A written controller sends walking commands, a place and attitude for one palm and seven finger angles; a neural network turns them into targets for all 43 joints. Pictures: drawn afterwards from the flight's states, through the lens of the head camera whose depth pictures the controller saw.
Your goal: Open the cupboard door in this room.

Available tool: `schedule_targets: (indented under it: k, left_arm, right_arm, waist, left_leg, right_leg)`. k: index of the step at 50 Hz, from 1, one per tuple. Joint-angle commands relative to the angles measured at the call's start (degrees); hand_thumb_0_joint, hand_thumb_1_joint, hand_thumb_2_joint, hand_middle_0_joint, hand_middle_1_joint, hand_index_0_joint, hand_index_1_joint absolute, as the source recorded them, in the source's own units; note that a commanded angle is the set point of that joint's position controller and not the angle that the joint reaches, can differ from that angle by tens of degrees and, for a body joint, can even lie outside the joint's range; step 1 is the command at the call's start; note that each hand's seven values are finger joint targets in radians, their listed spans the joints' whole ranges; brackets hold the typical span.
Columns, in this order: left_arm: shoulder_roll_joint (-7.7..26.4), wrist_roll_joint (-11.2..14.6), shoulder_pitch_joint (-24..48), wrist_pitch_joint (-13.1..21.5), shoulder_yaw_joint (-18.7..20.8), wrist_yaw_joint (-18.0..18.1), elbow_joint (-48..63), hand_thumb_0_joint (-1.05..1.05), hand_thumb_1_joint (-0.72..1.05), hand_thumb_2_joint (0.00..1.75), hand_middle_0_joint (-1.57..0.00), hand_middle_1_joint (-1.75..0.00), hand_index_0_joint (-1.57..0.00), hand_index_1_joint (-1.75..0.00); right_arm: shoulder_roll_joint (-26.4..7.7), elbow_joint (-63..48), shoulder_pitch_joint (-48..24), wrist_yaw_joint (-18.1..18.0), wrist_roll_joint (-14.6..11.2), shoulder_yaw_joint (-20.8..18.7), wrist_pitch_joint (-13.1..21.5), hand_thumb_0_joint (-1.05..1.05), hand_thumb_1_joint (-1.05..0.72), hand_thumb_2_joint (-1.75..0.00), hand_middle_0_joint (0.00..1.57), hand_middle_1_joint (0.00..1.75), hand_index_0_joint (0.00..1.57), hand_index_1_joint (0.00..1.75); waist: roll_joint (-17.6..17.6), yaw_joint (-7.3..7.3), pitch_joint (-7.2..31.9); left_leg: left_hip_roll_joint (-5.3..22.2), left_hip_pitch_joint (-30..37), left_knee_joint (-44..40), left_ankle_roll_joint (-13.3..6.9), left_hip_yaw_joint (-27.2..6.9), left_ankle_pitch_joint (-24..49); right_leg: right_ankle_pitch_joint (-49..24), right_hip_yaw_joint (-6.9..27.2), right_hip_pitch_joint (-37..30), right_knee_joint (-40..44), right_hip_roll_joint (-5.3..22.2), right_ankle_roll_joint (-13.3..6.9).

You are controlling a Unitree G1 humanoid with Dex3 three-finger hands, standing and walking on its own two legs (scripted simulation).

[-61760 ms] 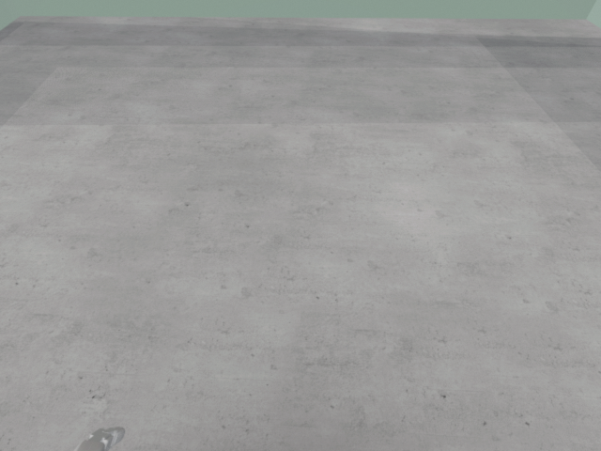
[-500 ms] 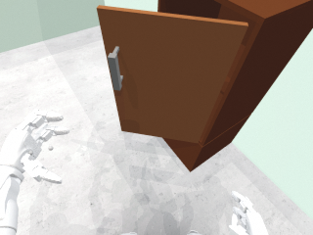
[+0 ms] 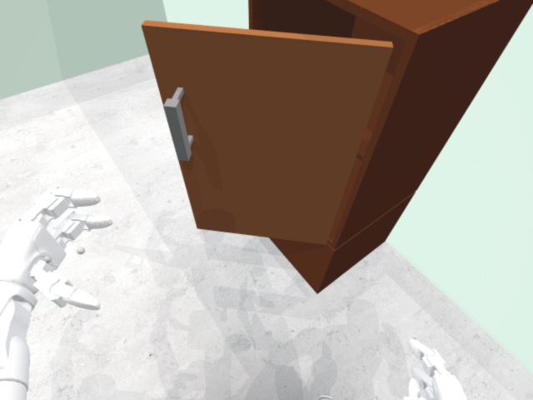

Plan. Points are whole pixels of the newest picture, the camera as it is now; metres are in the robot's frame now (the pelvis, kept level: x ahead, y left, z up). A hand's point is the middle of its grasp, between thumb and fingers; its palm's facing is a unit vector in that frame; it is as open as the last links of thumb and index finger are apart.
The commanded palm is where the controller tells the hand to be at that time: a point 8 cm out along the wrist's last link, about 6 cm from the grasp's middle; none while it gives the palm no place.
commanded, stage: raise the hand with hooked fingers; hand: left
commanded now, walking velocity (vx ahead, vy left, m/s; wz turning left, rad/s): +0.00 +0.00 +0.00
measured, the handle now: (181, 125) +0.57 +0.20 +0.06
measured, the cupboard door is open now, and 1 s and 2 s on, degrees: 46 46 46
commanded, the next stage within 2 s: move the hooked fingers beside the handle in 0.08 s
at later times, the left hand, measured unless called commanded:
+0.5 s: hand (98, 223) +0.33 +0.26 +0.08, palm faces -0.07 -1.00 -0.03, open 13.9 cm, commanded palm +0.31 +0.32 +0.08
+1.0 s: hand (112, 186) +0.40 +0.27 +0.08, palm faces -0.10 -0.99 -0.01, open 13.9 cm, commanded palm +0.39 +0.32 +0.08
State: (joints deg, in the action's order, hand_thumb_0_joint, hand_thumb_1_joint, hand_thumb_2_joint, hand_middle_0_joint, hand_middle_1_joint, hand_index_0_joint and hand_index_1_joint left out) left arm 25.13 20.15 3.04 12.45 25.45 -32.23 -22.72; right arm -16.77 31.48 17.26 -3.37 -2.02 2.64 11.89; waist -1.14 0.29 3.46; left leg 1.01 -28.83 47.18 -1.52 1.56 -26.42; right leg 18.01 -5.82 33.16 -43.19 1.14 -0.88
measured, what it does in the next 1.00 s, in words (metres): stands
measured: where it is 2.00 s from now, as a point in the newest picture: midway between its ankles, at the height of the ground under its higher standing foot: outside the picture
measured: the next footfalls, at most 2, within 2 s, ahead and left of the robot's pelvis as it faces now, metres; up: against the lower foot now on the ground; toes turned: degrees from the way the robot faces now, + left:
none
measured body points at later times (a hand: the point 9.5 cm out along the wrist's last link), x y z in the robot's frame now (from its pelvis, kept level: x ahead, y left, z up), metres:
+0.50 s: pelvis -0.01 -0.01 +0.00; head +0.05 +0.00 +0.44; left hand +0.33 +0.32 +0.09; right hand +0.13 -0.26 -0.09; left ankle -0.03 +0.10 -0.71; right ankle +0.04 -0.12 -0.71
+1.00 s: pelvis -0.01 +0.01 -0.01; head +0.08 +0.02 +0.43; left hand +0.40 +0.32 +0.08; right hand +0.07 -0.27 -0.11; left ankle -0.03 +0.10 -0.71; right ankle +0.04 -0.12 -0.71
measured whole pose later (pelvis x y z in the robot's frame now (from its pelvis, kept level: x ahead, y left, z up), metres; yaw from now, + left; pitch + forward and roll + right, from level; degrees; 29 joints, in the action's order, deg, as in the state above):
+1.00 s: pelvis -0.01 +0.01 -0.01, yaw -1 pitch +14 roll -2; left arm 33.5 14.3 33.6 16.6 26.3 -35.1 -53.2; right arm -17.5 33.2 20.7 -3.2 -1.7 3.0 5.8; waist 0.2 4.1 3.7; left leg 1.2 -38.6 51.2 -2.0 2.2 -26.8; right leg 17.4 -5.0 42.7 -46.1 1.1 -0.6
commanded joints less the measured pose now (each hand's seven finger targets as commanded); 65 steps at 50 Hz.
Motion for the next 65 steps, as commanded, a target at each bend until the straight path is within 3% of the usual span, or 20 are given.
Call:
schedule_targets:
  k: [1,4,9,11,14,17,21,23,27,30,34,41,43,46,48,50,54,59,63,65]
  left_arm:
    - [15.87,1.69,12.5,3.23,5.17,-0.62,9.3,0.0,-0.5,0.3,-0.3,-1.2,-0.3,-1.2]
    - [16.06,2.38,13.14,3.1,5.53,-1.45,7.5,0.0,-0.5,0.3,-0.3,-1.2,-0.3,-1.2]
    - [16.56,2.09,13.93,4.04,5.37,-1.52,9.0,0.0,-0.5,0.3,-0.3,-1.2,-0.3,-1.2]
    - [16.86,1.39,19.14,4.45,4.59,-1.03,8.19,0.0,-0.5,0.3,-0.3,-1.2,-0.3,-1.2]
    - [17.61,1.32,22.84,4.65,5.03,-1.02,3.49,0.0,-0.5,0.3,-0.3,-1.2,-0.3,-1.2]
    - [19.25,0.39,29.42,4.72,4.3,-1.53,-0.92,0.0,-0.5,0.3,-0.3,-1.2,-0.3,-1.2]
    - [19.58,-0.75,31.8,5.13,3.59,-2.21,-3.01,0.0,-0.5,0.3,-0.3,-1.2,-0.3,-1.2]
    - [21.92,-0.78,31.38,5.09,5.48,-2.7,-5.07,0.0,-0.5,0.3,-0.3,-1.2,-0.3,-1.2]
    - [23.66,-0.68,34.4,4.76,6.89,-2.65,-10.97,0.0,-0.5,0.3,-0.3,-1.2,-0.3,-1.2]
    - [23.82,-1.37,33.31,5.08,7.14,-2.49,-11.0,0.0,-0.5,0.3,-0.3,-1.2,-0.3,-1.2]
    - [25.05,-1.9,36.97,6.1,7.21,-2.61,-10.99,0.0,-0.5,0.3,-0.3,-1.2,-0.3,-1.2]
    - [26.32,-2.72,45.81,7.09,6.45,-3.01,-16.29,0.0,-0.5,0.3,-0.3,-1.2,-0.3,-1.2]
    - [26.33,-3.36,48.9,7.67,5.24,-3.45,-15.75,0.0,-0.5,0.3,-0.3,-1.2,-0.3,-1.2]
    - [25.16,-4.43,51.8,7.99,3.09,-3.08,-16.61,0.0,-0.5,0.3,-0.3,-1.2,-0.3,-1.2]
    - [26.86,-4.49,52.93,7.79,4.3,-3.02,-19.0,0.0,-0.5,0.3,-0.3,-1.2,-0.3,-1.2]
    - [24.76,-4.71,54.59,7.36,2.66,-2.58,-21.22,0.0,-0.5,0.3,-0.3,-1.2,-0.3,-1.2]
    - [28.14,-5.92,53.84,6.8,5.27,-1.49,-25.09,0.0,-0.5,0.3,-0.3,-1.2,-0.3,-1.2]
    - [30.08,-8.11,60.23,8.01,5.14,-0.07,-28.09,0.0,-0.5,0.3,-0.3,-1.2,-0.3,-1.2]
    - [30.43,-8.3,64.34,10.15,4.74,-0.4,-25.64,0.0,-0.5,0.3,-0.3,-1.2,-0.3,-1.2]
    - [31.18,-8.21,63.85,9.98,5.72,-0.61,-28.73,0.0,-0.5,0.3,-0.3,-1.2,-0.3,-1.2]
  right_arm:
    - [-8.17,-7.66,-2.22,-1.27,-0.49,-3.01,2.87,0.0,-0.9,-0.9,0.2,0.3,0.2,0.3]
    - [-8.15,-7.63,-2.7,-1.53,-0.75,-2.87,2.67,0.0,-0.9,-0.9,0.2,0.3,0.2,0.3]
    - [-7.86,-7.81,-2.91,-1.51,-0.54,-2.7,3.11,0.0,-0.9,-0.9,0.2,0.3,0.2,0.3]
    - [-7.88,-6.93,-2.65,-1.86,-0.5,-2.6,3.06,0.0,-0.9,-0.9,0.2,0.3,0.2,0.3]
    - [-8.09,-6.1,-1.99,-2.36,-0.49,-2.52,2.75,0.0,-0.9,-0.9,0.2,0.3,0.2,0.3]
    - [-8.69,-4.95,-1.37,-2.8,-0.62,-2.39,2.41,0.0,-0.9,-0.9,0.2,0.3,0.2,0.3]
    - [-8.59,-4.96,-0.5,-2.6,-0.52,-2.61,2.36,0.0,-0.9,-0.9,0.2,0.3,0.2,0.3]
    - [-8.94,-5.16,0.44,-2.26,-0.28,-2.55,1.9,0.0,-0.9,-0.9,0.2,0.3,0.2,0.3]
    - [-9.55,-4.94,1.48,-1.76,-0.14,-2.57,0.8,0.0,-0.9,-0.9,0.2,0.3,0.2,0.3]
    - [-9.51,-5.86,2.15,-1.16,-0.14,-2.91,0.1,0.0,-0.9,-0.9,0.2,0.3,0.2,0.3]
    - [-9.8,-5.78,3.82,-0.66,0.01,-3.26,-1.0,0.0,-0.9,-0.9,0.2,0.3,0.2,0.3]
    - [-10.4,-4.48,5.69,-0.82,-0.06,-3.3,-2.85,0.0,-0.9,-0.9,0.2,0.3,0.2,0.3]
    - [-10.25,-4.18,6.43,-0.86,0.01,-3.38,-3.3,0.0,-0.9,-0.9,0.2,0.3,0.2,0.3]
    - [-10.28,-3.65,7.29,-0.76,0.13,-3.41,-3.8,0.0,-0.9,-0.9,0.2,0.3,0.2,0.3]
    - [-10.72,-3.07,8.31,-0.72,0.23,-3.5,-4.55,0.0,-0.9,-0.9,0.2,0.3,0.2,0.3]
    - [-10.68,-2.93,8.54,-0.54,0.2,-3.43,-5.08,0.0,-0.9,-0.9,0.2,0.3,0.2,0.3]
    - [-10.87,-3.37,9.46,-0.03,0.43,-3.29,-6.6,0.0,-0.9,-0.9,0.2,0.3,0.2,0.3]
    - [-10.85,-3.11,10.54,0.39,0.79,-3.21,-8.55,0.0,-0.9,-0.9,0.2,0.3,0.2,0.3]
    - [-10.98,-2.73,11.99,0.48,1.18,-3.42,-9.67,0.0,-0.9,-0.9,0.2,0.3,0.2,0.3]
    - [-11.12,-2.15,12.43,0.46,1.25,-3.44,-10.42,0.0,-0.9,-0.9,0.2,0.3,0.2,0.3]
  waist:
    - [-2.74,0.32,12.27]
    - [-0.68,0.42,11.58]
    - [-3.19,-0.02,14.03]
    - [-4.25,1.1,12.67]
    - [-1.28,1.79,11.64]
    - [-2.06,2.63,10.48]
    - [-5.49,1.85,16.78]
    - [-3.74,1.09,18.86]
    - [-0.22,1.62,15.82]
    - [-2.74,0.93,18.28]
    - [-3.43,1.62,20.19]
    - [-2.59,3.94,18.43]
    - [-6.44,3.89,20.53]
    - [-8.66,4.54,22.05]
    - [-6.56,4.45,22.66]
    - [-5.38,5.07,21.84]
    - [-4.54,4.08,23.21]
    - [-5.14,5.62,21.55]
    - [-8.81,6.08,28.01]
    - [-6.46,6.55,27.51]
  left_leg:
    - [-1.17,-0.04,-8.32,0.53,-3.16,17.09]
    - [-1.39,-1.29,-8.1,0.21,-2.72,15.46]
    - [-1.43,-0.28,-7.83,0.18,-2.53,16.34]
    - [-1.35,-0.43,-7.64,0.26,-2.61,15.24]
    - [-1.26,-2.16,-7.23,0.25,-2.62,13.07]
    - [-1.15,-3.43,-6.66,0.26,-2.5,11.44]
    - [-1.41,-1.54,-6.49,0.34,-2.52,15.05]
    - [-1.25,-2.16,-6.0,0.46,-2.51,17.56]
    - [-1.06,-6.29,-5.4,0.45,-2.18,16.14]
    - [-1.24,-5.75,-5.76,0.41,-1.78,17.91]
    - [-1.07,-4.97,-5.24,0.41,-1.8,19.37]
    - [-0.76,-6.54,-4.95,0.16,-2.15,15.86]
    - [-0.7,-3.45,-4.71,0.46,-2.59,19.28]
    - [-0.39,-0.74,-4.3,1.02,-3.25,21.95]
    - [0.02,-0.37,-3.87,1.6,-3.96,24.7]
    - [0.08,-0.91,-3.98,1.65,-4.18,24.17]
    - [0.01,-2.93,-3.42,1.61,-3.86,26.38]
    - [0.05,-5.06,-2.58,1.21,-3.55,23.85]
    - [0.57,0.37,-1.26,2.05,-4.26,30.77]
    - [0.64,-1.23,-0.7,1.65,-4.02,29.66]
  right_leg:
    - [-8.81,3.74,-11.9,4.76,-1.6,-0.85]
    - [-7.45,4.69,-12.8,5.53,-1.41,-0.78]
    - [-8.21,5.15,-13.76,5.08,-1.24,-0.88]
    - [-7.29,4.97,-11.78,5.08,-1.27,-0.74]
    - [-4.77,5.63,-11.35,5.48,-1.25,-0.6]
    - [-2.6,6.33,-9.75,5.49,-1.06,-0.77]
    - [-7.14,5.85,-11.2,3.78,-0.82,-0.93]
    - [-10.26,5.81,-12.93,2.73,-1.1,-1.1]
    - [-9.56,6.24,-11.87,2.53,-1.22,-1.02]
    - [-11.63,6.1,-12.34,1.94,-1.11,-0.97]
    - [-13.31,5.95,-11.86,1.17,-1.63,-0.93]
    - [-9.77,5.84,-8.11,1.49,-1.93,-0.69]
    - [-11.76,5.28,-7.04,0.56,-2.2,-1.15]
    - [-11.85,4.47,-4.25,0.1,-2.28,-1.14]
    - [-12.63,3.98,-3.67,-0.39,-2.53,-1.16]
    - [-12.21,3.59,-2.64,-0.38,-2.45,-1.01]
    - [-14.5,3.9,-4.43,-1.17,-2.43,-0.98]
    - [-13.51,4.19,-2.66,-1.55,-2.68,-0.89]
    - [-15.7,4.11,-1.63,-2.45,-3.03,-0.93]
    - [-16.0,4.19,-1.76,-2.25,-3.12,-0.67]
